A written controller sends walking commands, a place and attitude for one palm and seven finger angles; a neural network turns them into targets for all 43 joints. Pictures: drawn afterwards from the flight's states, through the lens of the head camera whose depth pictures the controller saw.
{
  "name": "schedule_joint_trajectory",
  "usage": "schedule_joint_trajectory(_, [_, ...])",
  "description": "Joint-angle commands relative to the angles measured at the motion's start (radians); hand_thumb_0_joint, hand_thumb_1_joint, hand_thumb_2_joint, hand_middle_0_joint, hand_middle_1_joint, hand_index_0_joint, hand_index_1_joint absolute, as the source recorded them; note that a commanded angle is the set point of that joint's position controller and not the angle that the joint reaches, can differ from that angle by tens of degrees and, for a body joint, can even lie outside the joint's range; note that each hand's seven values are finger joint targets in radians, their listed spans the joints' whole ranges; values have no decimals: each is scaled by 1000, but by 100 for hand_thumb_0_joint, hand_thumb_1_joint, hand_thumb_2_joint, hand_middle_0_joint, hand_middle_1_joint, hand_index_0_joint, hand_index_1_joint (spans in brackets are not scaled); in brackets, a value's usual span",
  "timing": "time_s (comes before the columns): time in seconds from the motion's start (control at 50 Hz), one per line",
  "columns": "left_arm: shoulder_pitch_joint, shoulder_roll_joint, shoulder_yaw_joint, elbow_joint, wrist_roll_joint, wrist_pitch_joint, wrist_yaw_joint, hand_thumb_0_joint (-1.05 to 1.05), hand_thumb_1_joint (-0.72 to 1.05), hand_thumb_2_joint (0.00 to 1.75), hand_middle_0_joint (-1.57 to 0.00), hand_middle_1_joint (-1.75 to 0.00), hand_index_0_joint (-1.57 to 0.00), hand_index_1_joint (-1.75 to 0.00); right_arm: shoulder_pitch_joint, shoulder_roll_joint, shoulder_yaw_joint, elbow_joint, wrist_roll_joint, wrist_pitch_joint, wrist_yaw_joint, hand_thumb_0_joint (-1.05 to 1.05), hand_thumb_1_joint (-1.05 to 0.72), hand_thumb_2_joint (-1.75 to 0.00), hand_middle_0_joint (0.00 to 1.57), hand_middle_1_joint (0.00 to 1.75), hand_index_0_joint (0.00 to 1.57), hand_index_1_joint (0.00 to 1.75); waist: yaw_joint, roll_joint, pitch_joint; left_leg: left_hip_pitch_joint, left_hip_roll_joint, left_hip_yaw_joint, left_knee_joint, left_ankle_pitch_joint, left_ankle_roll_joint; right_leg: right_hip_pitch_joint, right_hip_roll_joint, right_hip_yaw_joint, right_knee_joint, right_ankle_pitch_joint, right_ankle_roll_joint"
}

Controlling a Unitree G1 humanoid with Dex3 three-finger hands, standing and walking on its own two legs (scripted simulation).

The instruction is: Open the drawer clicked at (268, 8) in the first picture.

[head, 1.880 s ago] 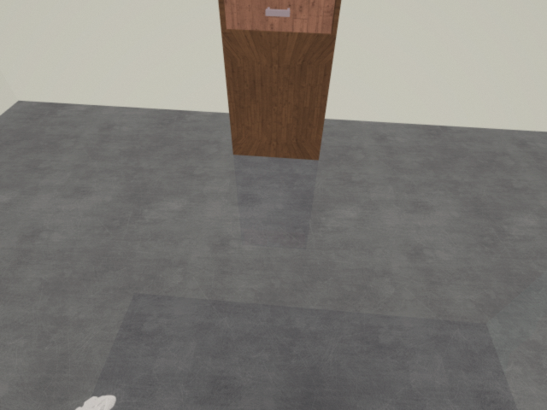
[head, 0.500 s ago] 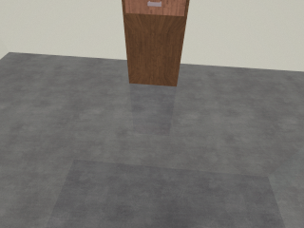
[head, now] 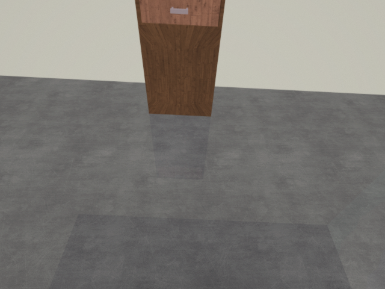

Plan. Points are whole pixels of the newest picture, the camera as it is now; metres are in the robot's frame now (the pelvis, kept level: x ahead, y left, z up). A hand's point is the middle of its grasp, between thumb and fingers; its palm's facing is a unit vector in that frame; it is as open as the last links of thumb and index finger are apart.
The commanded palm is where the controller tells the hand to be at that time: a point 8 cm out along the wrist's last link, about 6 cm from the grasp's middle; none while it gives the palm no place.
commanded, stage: walk to a spot facing it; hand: left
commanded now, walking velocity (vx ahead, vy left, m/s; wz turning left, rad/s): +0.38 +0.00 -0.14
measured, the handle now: (179, 10) +1.51 +0.18 +0.04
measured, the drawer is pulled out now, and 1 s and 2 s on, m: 0.00 0.00 0.00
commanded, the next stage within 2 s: turn to face it in 1.32 s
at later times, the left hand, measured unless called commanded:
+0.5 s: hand out of the picture +0.10 +0.13 -0.17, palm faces +0.06 -0.99 -0.14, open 7.4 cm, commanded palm none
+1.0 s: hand (152, 167) +0.52 +0.17 -0.15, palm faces -0.12 -0.98 -0.17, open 7.4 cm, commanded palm none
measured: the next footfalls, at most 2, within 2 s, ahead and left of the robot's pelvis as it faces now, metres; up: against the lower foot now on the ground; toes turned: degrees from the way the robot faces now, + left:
right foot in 0.10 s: +0.06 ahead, -0.11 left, +0.00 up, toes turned -6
left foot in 0.56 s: +0.41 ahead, +0.08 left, +0.00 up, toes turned +5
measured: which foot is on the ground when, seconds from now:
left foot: down 0.00-0.12, up 0.14-0.54, down 0.56-1.00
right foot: up 0.00-0.08, down 0.10-0.56, up 0.58-1.00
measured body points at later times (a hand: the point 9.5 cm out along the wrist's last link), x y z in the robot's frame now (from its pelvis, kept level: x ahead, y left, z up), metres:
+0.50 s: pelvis +0.20 -0.01 +0.00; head +0.23 -0.01 +0.45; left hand +0.10 +0.19 -0.15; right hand +0.31 -0.24 -0.14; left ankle +0.36 +0.09 -0.70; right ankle +0.02 -0.10 -0.73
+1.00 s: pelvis +0.43 +0.00 +0.02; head +0.44 +0.00 +0.47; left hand +0.52 +0.22 -0.14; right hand +0.33 -0.21 -0.13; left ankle +0.37 +0.07 -0.73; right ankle +0.52 -0.17 -0.67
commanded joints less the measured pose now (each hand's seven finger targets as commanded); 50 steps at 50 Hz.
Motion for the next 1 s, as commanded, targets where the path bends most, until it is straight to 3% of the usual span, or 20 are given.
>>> schedule_joint_trajectory(0.0, [-194, 78, 21, -155, -7, -63, 7, 0, 90, 90, -20, -30, -20, -30, 187, -190, -59, 10, -2, -38, -23, 0, -90, -90, 20, 30, 20, 30, -101, 229, 181, 275, 333, -347, -236, 459, 227, -470, -39, -75, 153, -129, -5])
schedule_joint_trajectory(0.04, [-162, 55, 30, -145, -10, -71, 4, 0, 90, 90, -20, -30, -20, -30, 161, -168, -55, 9, -7, -39, -28, 0, -90, -90, 20, 30, 20, 30, -64, 190, 166, 194, 310, -245, -166, 566, 191, -330, -58, -90, 32, -120, -13])
schedule_joint_trajectory(0.06, [-50, 47, 36, -105, -7, -73, -1, 0, 90, 90, -20, -30, -20, -30, 101, -161, -50, -5, -4, -37, -28, 0, -90, -90, 20, 30, 20, 30, 4, 141, 118, 42, 241, -128, -45, 538, 132, -76, -40, -126, -116, 3, -23])
schedule_joint_trajectory(0.08, [158, 86, 52, -39, -2, -76, 2, 0, 90, 90, -20, -30, -20, -30, 38, -139, -47, -30, 7, -43, -22, 0, -90, -90, 20, 30, 20, 30, 105, 7, 23, -167, 147, 1, 217, 502, 76, 245, -79, -36, -202, 133, -47])
schedule_joint_trajectory(0.1, [353, 212, 83, 18, 1, -85, 25, 0, 90, 90, -20, -30, -20, -30, -37, -64, -32, -91, 18, -54, -12, 0, -90, -90, 20, 30, 20, 30, 163, -366, -16, -488, 1, 96, 513, 7, 16, 446, -358, 390, -352, 282, -123])
schedule_joint_trajectory(0.12, [392, 198, 70, 41, -16, -82, 36, 0, 90, 90, -20, -30, -20, -30, -98, -97, -38, -115, 10, -58, -11, 0, -90, -90, 20, 30, 20, 30, 155, -244, -12, -545, 9, -10, 634, -125, 28, 452, -407, 491, -371, 430, -160])
schedule_joint_trajectory(0.16, [267, 123, 54, 13, -9, -85, 42, 0, 90, 90, -20, -30, -20, -30, -130, -60, -49, -96, 7, -56, -8, 0, -90, -90, 20, 30, 20, 30, 109, -77, 144, -609, 81, -31, 711, -11, 27, 313, -380, 368, -357, 513, -194])
schedule_joint_trajectory(0.2, [190, 71, 37, -8, -4, -86, 47, 0, 90, 90, -20, -30, -20, -30, -107, -24, -51, -72, 0, -38, 0, 0, -90, -90, 20, 30, 20, 30, 51, 19, 199, -581, 107, -25, 678, 68, 15, 216, -334, 228, -381, 511, -166])
schedule_joint_trajectory(0.3, [171, 41, 25, -1, 1, -104, 53, 0, 90, 90, -20, -30, -20, -30, -123, 11, -55, -95, 2, -14, 24, 0, -90, -90, 20, 30, 20, 30, -3, -69, 174, -555, 88, 47, 528, 206, -8, 179, -228, 31, -424, 654, -123])
schedule_joint_trajectory(0.42, [172, 53, 31, 16, -5, -106, 62, 0, 90, 90, -20, -30, -20, -30, -237, 12, -44, -160, 12, -29, 34, 0, -90, -90, 20, 30, 20, 30, 0, -104, 202, -374, 27, 124, 180, 312, 29, 175, -196, -54, -420, 883, -94])
schedule_joint_trajectory(0.48, [143, 88, 42, 13, -3, -105, 64, 0, 90, 90, -20, -30, -20, -30, -38, -33, -63, -106, 3, -41, 14, 0, -90, -90, 20, 30, 20, 30, -101, -87, 80, -91, -35, 123, 82, 290, 80, 183, -210, -76, -154, 1094, -78])
schedule_joint_trajectory(0.5, [127, 86, 44, 7, -6, -105, 62, 0, 90, 90, -20, -30, -20, -30, 115, -76, -75, -61, -4, -42, 8, 0, -90, -90, 20, 30, 20, 30, -165, -58, -1, 84, -11, 77, 35, 317, 96, 119, -188, -90, 48, 975, -60])
schedule_joint_trajectory(0.52, [180, 47, 46, -5, -16, -103, 54, 0, 90, 90, -20, -30, -20, -30, 230, -162, -93, -40, -22, -42, -3, 0, -90, -90, 20, 30, 20, 30, -189, 103, -134, 313, 159, -149, 7, 337, 157, -46, -95, -126, 316, 620, -31])
schedule_joint_trajectory(0.54, [234, -11, 37, -24, -31, -98, 41, 0, 90, 90, -20, -30, -20, -30, 275, -248, -115, -29, -21, -42, -9, 0, -90, -90, 20, 30, 20, 30, -150, 314, -216, 426, 432, -572, -176, 332, 270, -257, 48, -112, 685, -126, -18])
schedule_joint_trajectory(0.56, [165, 10, 39, -45, -22, -96, 45, 0, 90, 90, -20, -30, -20, -30, 196, -228, -107, -43, 3, -33, -11, 0, -90, -90, 20, 30, 20, 30, -122, 198, -152, 300, 461, -633, -285, 143, 297, -317, -6, -7, 805, -134, -39])
schedule_joint_trajectory(0.58, [107, 3, 37, -55, -20, -88, 41, 0, 90, 90, -20, -30, -20, -30, 92, -173, -99, -66, 7, -33, -11, 0, -90, -90, 20, 30, 20, 30, -87, 125, -13, 132, 419, -530, -345, -55, 258, -364, -60, -11, 810, -35, -37])
schedule_joint_trajectory(0.62, [68, -20, 41, -54, 3, -70, 23, 0, 90, 90, -20, -30, -20, -30, -12, -57, -66, -92, -1, -48, -16, 0, -90, -90, 20, 30, 20, 30, -28, 83, 140, -137, 339, -338, -378, -42, 180, -335, -121, -14, 743, 79, -15])
schedule_joint_trajectory(0.7, [122, -61, 43, -48, 12, -27, 16, 0, 90, 90, -20, -30, -20, -30, -24, -27, -58, -81, 3, -74, -18, 0, -90, -90, 20, 30, 20, 30, 38, 106, 107, -227, 246, -115, -401, 118, 143, -265, -143, -37, 590, 169, 14])
schedule_joint_trajectory(0.84, [-99, -22, 61, -126, 9, -14, 3, 0, 90, 90, -20, -30, -20, -30, 107, -51, -66, -47, 8, -82, -25, 0, -90, -90, 20, 30, 20, 30, -14, 79, 141, 11, 266, -70, -441, 227, 150, -479, -172, -43, 378, 310, 53])
schedule_joint_trajectory(0.98, [-302, -32, 45, -175, 3, -30, -5, 0, 90, 90, -20, -30, -20, -30, 245, -48, -60, 16, -4, -72, -26, 0, -90, -90, 20, 30, 20, 30, -80, 123, 174, 182, 278, 29, -379, 476, 156, -453, -133, -137, 79, 266, 26])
